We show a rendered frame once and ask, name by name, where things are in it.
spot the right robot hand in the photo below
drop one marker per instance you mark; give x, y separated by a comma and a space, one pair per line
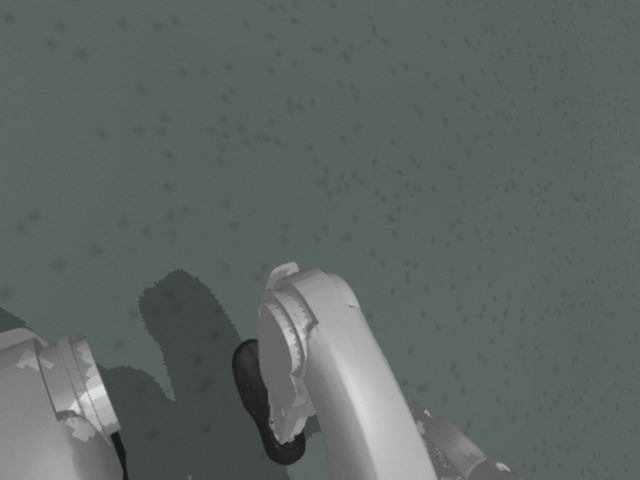
449, 444

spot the right robot foot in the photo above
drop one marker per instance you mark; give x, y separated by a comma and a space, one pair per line
254, 396

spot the right robot arm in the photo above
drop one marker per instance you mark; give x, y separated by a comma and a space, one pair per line
492, 469

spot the left robot foot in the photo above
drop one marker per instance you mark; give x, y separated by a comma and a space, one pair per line
120, 452

